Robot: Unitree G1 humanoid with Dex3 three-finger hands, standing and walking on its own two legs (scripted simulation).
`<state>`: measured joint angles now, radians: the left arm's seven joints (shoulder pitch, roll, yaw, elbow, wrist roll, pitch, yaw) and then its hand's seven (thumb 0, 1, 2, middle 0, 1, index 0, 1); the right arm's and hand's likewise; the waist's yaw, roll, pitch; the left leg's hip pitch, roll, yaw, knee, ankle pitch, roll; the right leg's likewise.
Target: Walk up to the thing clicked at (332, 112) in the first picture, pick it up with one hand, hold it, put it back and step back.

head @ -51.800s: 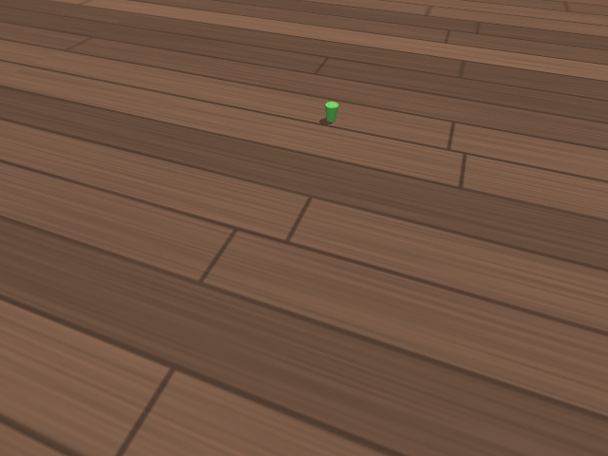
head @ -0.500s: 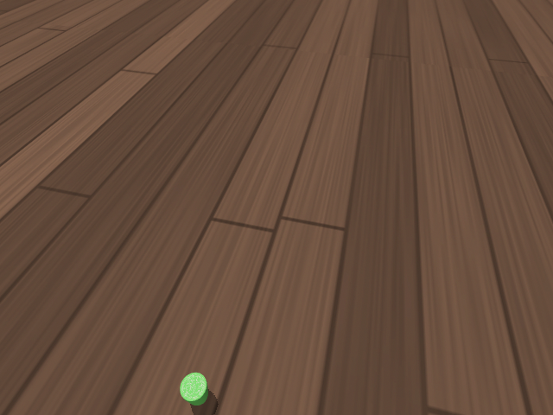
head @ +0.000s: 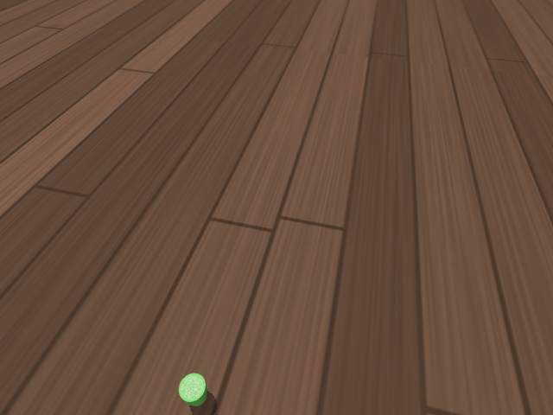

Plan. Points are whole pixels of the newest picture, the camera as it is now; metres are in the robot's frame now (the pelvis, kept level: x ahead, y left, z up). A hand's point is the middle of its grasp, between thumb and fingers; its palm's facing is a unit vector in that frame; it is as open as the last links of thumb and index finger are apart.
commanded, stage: stand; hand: left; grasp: from above
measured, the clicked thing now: (195, 391) +0.37 +0.28 -0.73
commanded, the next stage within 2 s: step back in 0.30 s
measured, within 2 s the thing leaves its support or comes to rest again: neither
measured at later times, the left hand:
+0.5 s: hand out of the picture +0.07 +0.26 -0.16, palm faces -0.02 -0.91 -0.41, open 7.4 cm
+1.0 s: hand out of the picture +0.00 +0.27 -0.17, palm faces +0.01 -0.93 -0.38, open 7.4 cm
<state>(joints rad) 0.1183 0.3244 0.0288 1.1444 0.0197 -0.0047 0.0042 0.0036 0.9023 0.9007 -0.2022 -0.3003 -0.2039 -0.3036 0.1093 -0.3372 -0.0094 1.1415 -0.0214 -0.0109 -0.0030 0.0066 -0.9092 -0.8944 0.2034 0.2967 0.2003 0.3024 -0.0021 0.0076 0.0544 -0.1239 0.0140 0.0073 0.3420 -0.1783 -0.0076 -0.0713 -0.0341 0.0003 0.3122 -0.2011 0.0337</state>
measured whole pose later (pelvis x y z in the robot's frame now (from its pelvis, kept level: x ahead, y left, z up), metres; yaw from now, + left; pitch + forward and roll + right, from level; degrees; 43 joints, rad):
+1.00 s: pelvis -0.13 +0.00 -0.02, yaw +1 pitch -1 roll -1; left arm 0.10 0.39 0.08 0.86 0.01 0.06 0.03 0.00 0.90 0.90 -0.20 -0.30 -0.21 -0.30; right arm 0.16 -0.36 -0.04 0.93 -0.04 0.04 0.01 0.01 -0.91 -0.89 0.21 0.30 0.20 0.30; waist -0.02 -0.03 0.17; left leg -0.25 -0.01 -0.02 0.61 -0.33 0.03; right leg -0.50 0.11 0.14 1.09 -0.51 -0.01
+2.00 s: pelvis -0.42 +0.00 -0.03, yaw -5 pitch -3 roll -2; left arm 0.20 0.38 0.08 0.87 0.03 0.04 0.01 0.00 0.90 0.90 -0.20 -0.30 -0.20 -0.30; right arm 0.09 -0.40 -0.05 0.82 -0.03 0.05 0.00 0.01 -0.91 -0.89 0.21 0.30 0.20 0.30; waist 0.02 0.03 0.18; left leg -0.43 0.07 0.00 0.69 -0.21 0.00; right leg -0.21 0.04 0.05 0.64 -0.39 0.01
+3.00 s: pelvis -0.65 +0.00 -0.02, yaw -2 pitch -3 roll +1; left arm 0.22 0.40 0.06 0.99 0.02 0.01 -0.02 0.01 0.90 0.90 -0.20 -0.30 -0.20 -0.30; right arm 0.24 -0.34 -0.04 0.99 -0.04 -0.02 0.02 0.01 -0.91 -0.89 0.20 0.30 0.20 0.30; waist 0.01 -0.03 0.06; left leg -0.25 -0.03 -0.02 0.55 -0.26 0.02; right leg -0.27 -0.02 0.02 0.71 -0.49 -0.03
